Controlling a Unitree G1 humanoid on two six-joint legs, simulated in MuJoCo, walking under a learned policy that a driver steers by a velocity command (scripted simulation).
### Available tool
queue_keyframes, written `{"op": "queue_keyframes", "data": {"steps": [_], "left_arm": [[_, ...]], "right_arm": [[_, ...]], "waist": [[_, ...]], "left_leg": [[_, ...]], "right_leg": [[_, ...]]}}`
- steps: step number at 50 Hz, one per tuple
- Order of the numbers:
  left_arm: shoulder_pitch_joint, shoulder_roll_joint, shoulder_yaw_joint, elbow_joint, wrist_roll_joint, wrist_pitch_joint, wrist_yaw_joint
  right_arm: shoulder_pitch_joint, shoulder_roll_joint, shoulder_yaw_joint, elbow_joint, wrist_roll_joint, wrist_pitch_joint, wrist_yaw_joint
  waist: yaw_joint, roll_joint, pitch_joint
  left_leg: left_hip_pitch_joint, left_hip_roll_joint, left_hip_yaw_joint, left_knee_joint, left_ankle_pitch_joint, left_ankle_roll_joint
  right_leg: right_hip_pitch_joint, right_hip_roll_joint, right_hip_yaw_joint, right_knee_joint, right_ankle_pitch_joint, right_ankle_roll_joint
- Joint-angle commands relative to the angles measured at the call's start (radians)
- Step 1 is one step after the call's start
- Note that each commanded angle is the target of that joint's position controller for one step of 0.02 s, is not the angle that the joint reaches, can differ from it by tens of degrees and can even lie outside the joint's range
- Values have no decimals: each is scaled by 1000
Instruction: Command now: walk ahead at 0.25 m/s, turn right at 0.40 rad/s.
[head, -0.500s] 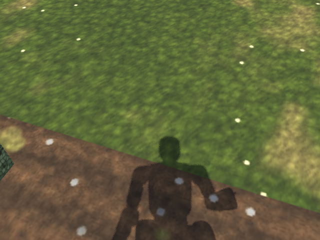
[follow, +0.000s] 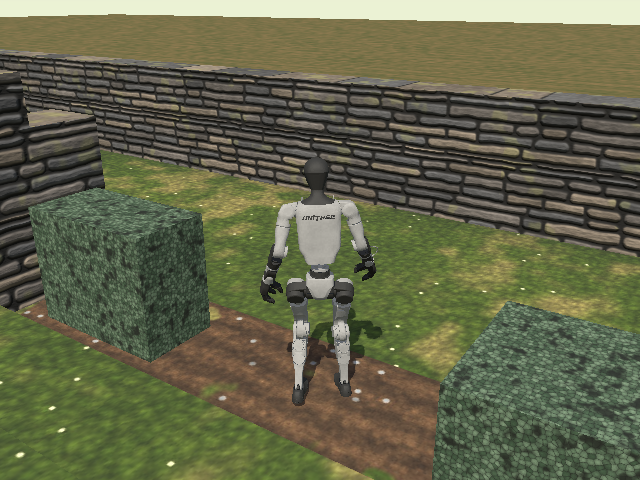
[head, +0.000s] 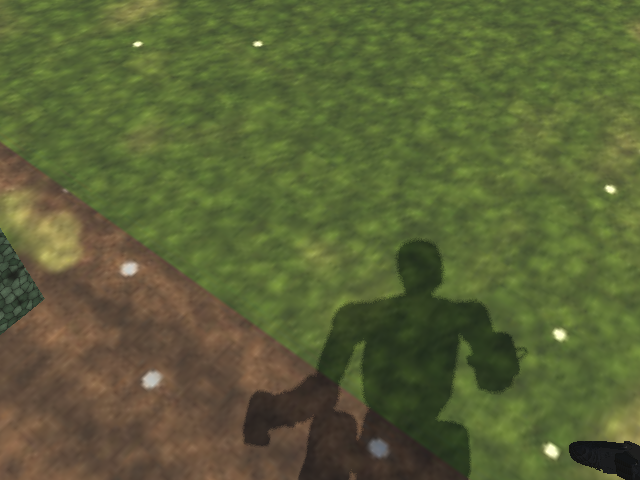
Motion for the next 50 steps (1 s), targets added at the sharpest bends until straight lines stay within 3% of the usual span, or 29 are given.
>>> {"op": "queue_keyframes", "data": {"steps": [1,3,4,5,6,8,9,11,13,18,23,24,25,27,28,29,30,31,32,33,34,35,37,39,42,45,48,49,50], "left_arm": [[-118,188,64,-123,-40,5,19],[-155,175,62,-140,-51,10,27],[-117,69,38,-147,-57,5,21],[-139,71,39,-200,-63,-15,18],[-106,136,53,-190,-51,-22,16],[12,163,70,-128,-22,-16,14],[31,146,59,-98,81,11,-44],[32,122,56,-107,55,37,-88],[-9,130,56,-117,35,48,-101],[-156,137,48,-153,43,51,-118],[-312,120,20,-211,39,42,-143],[-324,106,11,-216,40,38,-142],[-298,89,3,-212,43,33,-134],[-107,109,15,-165,47,19,-101],[106,231,79,-151,-67,1,-88],[212,318,103,-91,-82,10,-58],[168,475,123,-143,-41,3,-46],[200,379,101,-174,-25,-8,-50],[174,339,88,-161,-13,-21,-49],[108,307,81,-162,-26,-32,-43],[26,274,72,-184,-31,-31,-35],[-35,259,63,-210,-16,-27,-27],[-91,240,58,-213,-13,-25,-13],[-103,220,50,-199,-12,-19,4],[-81,193,40,-169,-24,7,28],[-8,193,38,-124,-23,11,37],[-29,163,29,-110,2,7,35],[-57,152,24,-115,1,6,30],[-51,117,12,-120,8,0,23]], "right_arm": [[190,-64,-16,-3,10,-4,8],[312,-128,-44,31,0,-12,11],[386,-203,-62,42,-11,-22,6],[301,-241,-68,14,-58,-41,13],[180,-201,-56,-25,-54,-64,7],[103,-119,-34,-40,-15,-91,5],[144,-108,-20,-30,-61,-85,7],[174,-136,-33,-14,-61,-92,18],[231,-134,-36,-4,-53,-105,25],[367,-148,-46,41,-51,-129,17],[440,-161,-50,82,-61,-126,7],[441,-159,-49,89,-62,-120,8],[424,-164,-47,91,-59,-112,8],[454,-219,-54,104,-40,-93,10],[342,-326,-86,44,42,-83,0],[366,-197,-50,18,13,-99,6],[423,-73,-5,-79,-24,-138,15],[264,-194,-26,-89,-7,-170,17],[179,-186,-26,-131,21,-176,11],[193,-164,-21,-114,2,-174,-1],[229,-172,-29,-97,-14,-161,-6],[263,-186,-39,-87,-18,-143,-3],[285,-165,-37,-80,-28,-114,1],[264,-116,-21,-75,-35,-107,2],[172,-80,-4,-86,-32,-119,21],[61,-97,-7,-118,-25,-132,48],[112,-146,-31,-112,-31,-140,51],[176,-147,-37,-94,-40,-147,50],[242,-160,-39,-80,-55,-155,48]], "waist": [[-128,-92,-252],[-217,-81,-184],[-219,150,-224],[-176,315,-152],[-115,270,-102],[-60,219,-100],[-51,113,-73],[-39,124,-40],[-62,119,-29],[-127,134,18],[-168,142,106],[-165,133,129],[-140,126,116],[-45,134,-42],[116,145,-148],[106,-29,-235],[-11,-342,-435],[106,-78,-534],[83,-42,-386],[18,55,-257],[-37,57,-199],[-82,44,-171],[-123,37,-145],[-115,21,-148],[-63,-34,-198],[-6,-58,-186],[-48,-88,-161],[-90,-83,-170],[-113,-27,-235]], "left_leg": [[322,4,-5,-259,165,18],[640,67,5,-382,168,75],[707,321,-268,-537,-160,135],[554,501,-619,-690,-403,226],[501,481,-573,-705,-405,222],[480,384,-358,-702,-230,154],[332,330,-250,-757,-204,145],[304,299,-123,-777,-121,134],[346,313,-57,-781,-76,132],[511,371,62,-790,-4,140],[599,414,210,-812,103,132],[613,403,257,-772,260,125],[593,379,327,-683,579,108],[562,372,372,-311,1333,98],[372,350,348,-73,1392,53],[45,266,307,242,546,-21],[-312,27,163,676,-184,-78],[-350,81,-37,688,-152,-44],[-390,101,-26,624,-81,-23],[-363,140,-20,523,-23,-15],[-311,166,-21,459,21,-21],[-234,178,-22,441,43,-23],[-183,168,13,319,93,-43],[-140,122,62,160,195,-59],[-2,59,99,-147,477,-50],[42,44,71,-302,624,-18],[50,65,35,-375,554,35],[117,67,53,-443,619,57],[265,127,20,-458,922,89]], "right_leg": [[-1,-172,307,-195,-281,-197],[-358,-97,269,-154,-643,-104],[-485,14,92,195,-621,-59],[-607,17,20,445,-444,-50],[-620,-55,19,562,-332,-51],[-582,-82,-42,688,-218,-33],[-452,-63,-91,729,-178,-27],[-439,-83,-128,799,-117,-15],[-472,-102,-132,796,-71,-6],[-542,-155,-149,654,-52,-13],[-500,-196,-247,440,-142,-99],[-474,-185,-278,385,-179,-120],[-364,-141,-334,313,-227,-144],[-35,29,-444,274,-315,-182],[316,21,-351,173,-56,-213],[663,-90,-118,133,97,-248],[930,-405,560,-13,120,-494],[951,-416,565,-73,209,-452],[833,-382,412,-57,378,-416],[651,-306,283,-52,414,-365],[509,-266,211,-59,421,-346],[382,-242,170,-89,461,-340],[248,-202,100,-105,572,-323],[160,-142,16,-82,660,-289],[118,-71,-56,-38,554,-205],[168,-119,30,-27,388,-173],[274,-159,111,83,376,-166],[291,-132,99,167,403,-150],[281,-71,48,291,320,-116]]}}
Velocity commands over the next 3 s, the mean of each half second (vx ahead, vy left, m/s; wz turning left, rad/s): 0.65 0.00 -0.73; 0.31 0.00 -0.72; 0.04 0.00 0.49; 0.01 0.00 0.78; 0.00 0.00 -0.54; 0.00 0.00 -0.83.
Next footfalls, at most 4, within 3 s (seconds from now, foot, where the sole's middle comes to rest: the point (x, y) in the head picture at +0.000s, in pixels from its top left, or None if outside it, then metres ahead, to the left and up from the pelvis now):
0.06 left None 0.10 0.11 -0.77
0.56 right None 0.32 -0.28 -0.77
1.00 left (506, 400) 0.63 -0.35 -0.77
1.36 right None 0.44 -0.46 -0.77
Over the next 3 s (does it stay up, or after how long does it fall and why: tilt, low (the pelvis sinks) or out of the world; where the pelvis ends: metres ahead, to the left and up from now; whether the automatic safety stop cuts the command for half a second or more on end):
stays up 0.56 -0.32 0.01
